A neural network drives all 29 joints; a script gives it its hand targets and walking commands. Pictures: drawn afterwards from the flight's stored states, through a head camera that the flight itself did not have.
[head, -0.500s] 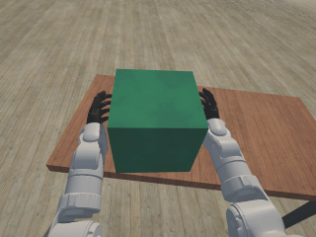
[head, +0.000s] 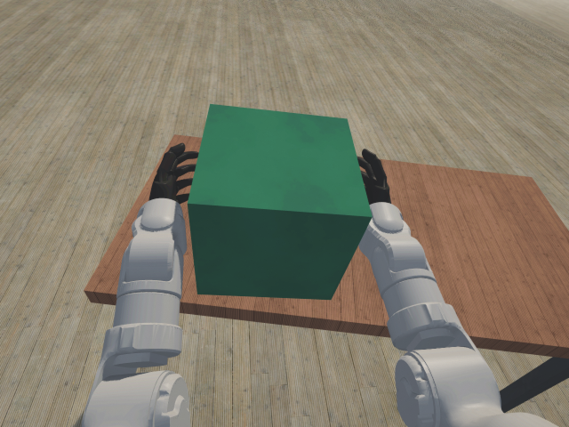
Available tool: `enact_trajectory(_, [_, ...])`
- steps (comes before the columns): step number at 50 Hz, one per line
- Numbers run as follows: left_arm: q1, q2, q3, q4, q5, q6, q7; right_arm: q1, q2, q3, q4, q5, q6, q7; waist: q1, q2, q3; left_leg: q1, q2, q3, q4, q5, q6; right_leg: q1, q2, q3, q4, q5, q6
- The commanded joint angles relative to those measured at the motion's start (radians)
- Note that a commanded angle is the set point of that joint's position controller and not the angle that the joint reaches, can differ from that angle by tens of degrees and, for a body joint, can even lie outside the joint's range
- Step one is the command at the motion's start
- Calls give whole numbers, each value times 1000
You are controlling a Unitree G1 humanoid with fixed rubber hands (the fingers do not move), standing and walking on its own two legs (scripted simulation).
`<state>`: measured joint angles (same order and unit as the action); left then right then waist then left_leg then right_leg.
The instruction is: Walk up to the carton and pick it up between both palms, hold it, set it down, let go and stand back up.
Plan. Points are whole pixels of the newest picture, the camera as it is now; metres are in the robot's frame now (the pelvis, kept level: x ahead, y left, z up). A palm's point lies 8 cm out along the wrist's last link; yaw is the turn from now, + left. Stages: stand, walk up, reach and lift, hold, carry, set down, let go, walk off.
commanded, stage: reach and lift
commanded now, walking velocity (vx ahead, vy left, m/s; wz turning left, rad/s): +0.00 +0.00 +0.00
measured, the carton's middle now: (272, 205) +0.39 +0.00 +0.12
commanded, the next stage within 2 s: hold in 0.68 s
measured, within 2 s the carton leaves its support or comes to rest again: neither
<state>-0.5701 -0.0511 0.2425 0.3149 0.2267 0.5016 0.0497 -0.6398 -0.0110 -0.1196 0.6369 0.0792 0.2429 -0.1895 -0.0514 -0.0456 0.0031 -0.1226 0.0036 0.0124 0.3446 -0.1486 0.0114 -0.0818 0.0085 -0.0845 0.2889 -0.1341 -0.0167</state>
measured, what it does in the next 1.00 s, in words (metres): stands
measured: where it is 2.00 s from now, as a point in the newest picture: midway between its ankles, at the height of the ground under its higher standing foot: outside the picture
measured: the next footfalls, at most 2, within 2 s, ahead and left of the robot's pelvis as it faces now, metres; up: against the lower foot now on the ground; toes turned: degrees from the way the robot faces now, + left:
none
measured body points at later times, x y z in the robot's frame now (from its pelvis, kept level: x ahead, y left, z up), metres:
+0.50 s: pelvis +0.01 +0.00 +0.00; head -0.02 +0.03 +0.45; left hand +0.39 +0.15 +0.15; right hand +0.39 -0.15 +0.15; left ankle +0.03 +0.11 -0.75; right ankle +0.02 -0.10 -0.75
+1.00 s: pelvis +0.00 +0.00 +0.00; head -0.04 +0.02 +0.45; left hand +0.37 +0.16 +0.18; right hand +0.38 -0.13 +0.17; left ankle +0.03 +0.11 -0.75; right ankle +0.02 -0.10 -0.75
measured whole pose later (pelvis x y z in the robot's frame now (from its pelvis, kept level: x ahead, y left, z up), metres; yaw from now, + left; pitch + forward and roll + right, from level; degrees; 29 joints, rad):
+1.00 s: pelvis +0.00 +0.00 +0.00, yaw +1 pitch -8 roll -1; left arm -0.53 -0.06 0.25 0.07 0.27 0.69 0.01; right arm -0.65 -0.03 -0.02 0.51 0.19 0.35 -0.24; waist -0.05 -0.05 0.03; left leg -0.05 0.01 0.00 0.36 -0.17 0.01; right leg 0.01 0.01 -0.09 0.28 -0.15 -0.02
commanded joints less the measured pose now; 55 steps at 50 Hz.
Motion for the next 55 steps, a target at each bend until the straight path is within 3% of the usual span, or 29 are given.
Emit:
enact_trajectory(1, [-717,-612,-496,-146,-113,-53,-139,-806,623,404,-336,62,-115,118,-16,56,-488,176,-29,-29,-16,158,-28,103,33,18,-12,178,58])
enact_trajectory(14, [-680,-598,-523,-221,-112,-21,-147,-789,624,474,-408,117,-94,91,-22,55,-485,177,-41,-38,6,243,-35,162,37,21,6,296,71])
enact_trajectory(33, [-685,-599,-552,-274,-118,23,-145,-792,595,479,-450,143,-62,83,-40,70,-471,223,-31,-46,16,277,-52,132,47,8,-5,266,64])
enact_trajectory(41, [-642,-577,-577,-404,-127,77,-140,-814,622,597,-566,225,-27,54,20,68,-519,231,-40,-45,51,414,-44,196,53,28,6,329,64])
enact_trajectory(48, [-677,-550,-528,-354,-101,133,-181,-775,593,473,-470,169,23,59,-31,58,-352,160,-32,-13,-30,163,-28,139,32,24,-38,92,58])
enact_trajectory(55, [-728,-564,-525,-326,-113,125,-189,-824,592,430,-453,141,9,73,-53,82,-411,185,-29,-18,-21,168,-39,141,35,3,-29,99,54])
